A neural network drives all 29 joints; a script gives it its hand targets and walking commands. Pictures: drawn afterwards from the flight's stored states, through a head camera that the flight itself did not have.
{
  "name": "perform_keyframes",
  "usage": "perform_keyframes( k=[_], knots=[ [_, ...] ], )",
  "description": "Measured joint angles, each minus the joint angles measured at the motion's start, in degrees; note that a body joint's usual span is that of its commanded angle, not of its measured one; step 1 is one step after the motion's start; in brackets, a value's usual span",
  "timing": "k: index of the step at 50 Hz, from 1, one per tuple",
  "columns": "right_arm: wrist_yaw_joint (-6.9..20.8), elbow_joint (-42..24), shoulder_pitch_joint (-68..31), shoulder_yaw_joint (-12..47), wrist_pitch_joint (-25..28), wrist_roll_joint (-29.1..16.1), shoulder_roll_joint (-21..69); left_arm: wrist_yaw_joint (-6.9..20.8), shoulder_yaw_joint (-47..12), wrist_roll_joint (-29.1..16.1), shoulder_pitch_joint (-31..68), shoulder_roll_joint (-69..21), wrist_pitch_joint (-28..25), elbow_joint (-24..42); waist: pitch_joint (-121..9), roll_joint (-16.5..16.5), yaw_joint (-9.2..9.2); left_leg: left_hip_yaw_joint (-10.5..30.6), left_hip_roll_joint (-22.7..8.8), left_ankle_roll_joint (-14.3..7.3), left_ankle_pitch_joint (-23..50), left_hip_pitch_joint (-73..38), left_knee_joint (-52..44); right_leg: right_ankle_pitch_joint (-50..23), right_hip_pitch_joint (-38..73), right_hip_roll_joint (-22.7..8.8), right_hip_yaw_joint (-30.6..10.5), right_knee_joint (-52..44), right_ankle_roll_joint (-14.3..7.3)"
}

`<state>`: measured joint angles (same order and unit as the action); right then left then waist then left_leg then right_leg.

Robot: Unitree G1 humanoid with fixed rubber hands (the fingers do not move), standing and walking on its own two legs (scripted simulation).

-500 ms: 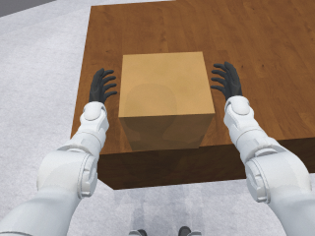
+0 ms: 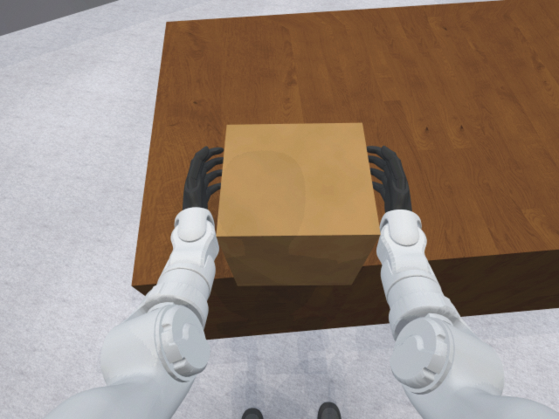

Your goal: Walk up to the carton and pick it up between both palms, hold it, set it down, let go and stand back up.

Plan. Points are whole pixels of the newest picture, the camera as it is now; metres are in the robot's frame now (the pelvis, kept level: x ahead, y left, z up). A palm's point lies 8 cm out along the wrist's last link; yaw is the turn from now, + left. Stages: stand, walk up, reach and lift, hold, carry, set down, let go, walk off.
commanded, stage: reach and lift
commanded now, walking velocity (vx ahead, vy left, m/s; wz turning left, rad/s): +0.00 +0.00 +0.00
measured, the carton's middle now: (294, 211) +0.42 +0.01 -0.03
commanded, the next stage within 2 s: none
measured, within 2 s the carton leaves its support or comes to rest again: neither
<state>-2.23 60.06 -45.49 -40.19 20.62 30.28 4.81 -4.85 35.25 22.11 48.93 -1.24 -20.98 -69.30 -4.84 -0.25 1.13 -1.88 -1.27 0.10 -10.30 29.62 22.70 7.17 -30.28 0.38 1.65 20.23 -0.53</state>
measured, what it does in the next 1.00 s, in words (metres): stands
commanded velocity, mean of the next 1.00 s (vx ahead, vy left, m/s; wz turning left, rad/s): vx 0.00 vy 0.00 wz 0.00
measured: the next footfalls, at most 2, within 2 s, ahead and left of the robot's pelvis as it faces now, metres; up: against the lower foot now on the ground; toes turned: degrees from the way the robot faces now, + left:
none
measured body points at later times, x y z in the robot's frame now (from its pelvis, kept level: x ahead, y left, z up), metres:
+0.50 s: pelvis +0.01 +0.00 +0.00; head +0.11 +0.01 +0.44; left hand +0.43 +0.16 +0.01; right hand +0.43 -0.14 +0.02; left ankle -0.01 +0.12 -0.74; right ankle +0.01 -0.11 -0.74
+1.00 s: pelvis +0.01 +0.00 +0.01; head +0.11 +0.01 +0.44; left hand +0.42 +0.16 +0.01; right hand +0.43 -0.14 +0.02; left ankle -0.01 +0.11 -0.74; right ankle +0.01 -0.11 -0.74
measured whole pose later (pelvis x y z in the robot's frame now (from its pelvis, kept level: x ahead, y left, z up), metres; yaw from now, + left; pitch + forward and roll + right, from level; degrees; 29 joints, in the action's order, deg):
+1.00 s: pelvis +0.01 +0.00 +0.01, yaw +1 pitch +15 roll +0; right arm -1.2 57.9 -41.5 -41.3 21.8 31.5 5.7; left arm -3.3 35.4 26.6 43.7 -5.8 -15.8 -58.2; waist -3.2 1.8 1.2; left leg -2.9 -1.8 0.3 -9.6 24.3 19.2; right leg 7.2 -24.3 0.2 3.8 16.7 -0.9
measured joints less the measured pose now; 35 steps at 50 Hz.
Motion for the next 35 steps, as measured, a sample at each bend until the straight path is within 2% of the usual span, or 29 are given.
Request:
perform_keyframes(
  k=[5, 23, 35],
  knots=[
    [0.6, -1.3, 1.8, -1.4, 0.2, 2.4, 0.6, 0.4, 0.6, 2.2, -2.4, -2.0, 1.7, 4.0, 0.3, 0.6, 0.41, -0.4, -0.1, -0.1, -0.1, -2.3, -1.1, 0.0, 2.3, 0.0, 0.0, -1.3, 0.1],
    [0.6, -1.6, 4.4, 0.6, 0.9, -0.1, 0.5, 0.7, -0.7, 2.9, -5.0, -3.4, 3.2, 7.5, 0.5, 1.2, 0.59, -1.1, -0.6, 0.0, -1.0, -4.3, -1.0, 0.9, 4.8, 0.1, 0.9, -1.7, -0.1],
    [0.9, -1.8, 3.8, -0.8, 0.8, 1.0, 0.9, 1.0, -0.9, 4.1, -5.4, -4.0, 5.2, 10.5, 1.3, 1.6, 0.37, -0.9, -0.7, 0.3, 0.0, -5.1, -2.5, 0.2, 5.8, 0.1, 1.7, -3.1, -0.5]
  ],
)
